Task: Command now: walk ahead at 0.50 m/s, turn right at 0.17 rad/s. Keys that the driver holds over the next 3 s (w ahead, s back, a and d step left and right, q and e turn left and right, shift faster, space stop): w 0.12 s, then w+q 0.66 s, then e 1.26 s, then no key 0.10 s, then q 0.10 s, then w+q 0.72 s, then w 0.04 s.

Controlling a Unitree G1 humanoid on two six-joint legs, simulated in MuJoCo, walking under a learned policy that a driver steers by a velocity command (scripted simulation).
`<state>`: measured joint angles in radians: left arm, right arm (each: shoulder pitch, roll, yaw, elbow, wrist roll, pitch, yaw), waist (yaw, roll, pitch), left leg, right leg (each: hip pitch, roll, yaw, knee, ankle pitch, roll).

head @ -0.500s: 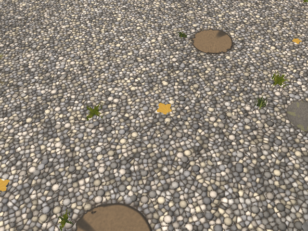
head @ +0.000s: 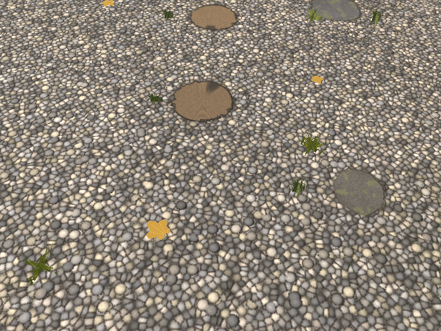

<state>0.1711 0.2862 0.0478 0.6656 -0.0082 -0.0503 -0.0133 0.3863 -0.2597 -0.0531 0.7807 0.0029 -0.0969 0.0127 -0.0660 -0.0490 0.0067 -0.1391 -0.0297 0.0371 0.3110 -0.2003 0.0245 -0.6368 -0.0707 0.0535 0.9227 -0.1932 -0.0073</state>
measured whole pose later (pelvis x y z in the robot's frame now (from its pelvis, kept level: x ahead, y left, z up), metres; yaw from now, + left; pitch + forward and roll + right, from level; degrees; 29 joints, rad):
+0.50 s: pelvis +0.26 -0.06 +0.00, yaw +8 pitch +1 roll -2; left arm 0.33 0.26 0.07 0.82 0.01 -0.10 -0.01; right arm 0.21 -0.31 -0.07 0.75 0.02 -0.04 0.01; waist 0.04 0.05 0.01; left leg -0.69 0.10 -0.08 1.00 -0.12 -0.01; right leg -0.08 0.03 -0.15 0.27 -0.21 -0.04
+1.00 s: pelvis +0.50 +0.05 +0.00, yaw +18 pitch +1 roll +1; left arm 0.17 0.30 0.06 0.78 -0.01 -0.06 0.01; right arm 0.22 -0.25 -0.05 0.74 -0.02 -0.07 0.02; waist -0.01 -0.04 0.07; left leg -0.22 -0.08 0.05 0.35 -0.16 0.08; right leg -0.63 -0.10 0.04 1.01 -0.26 0.04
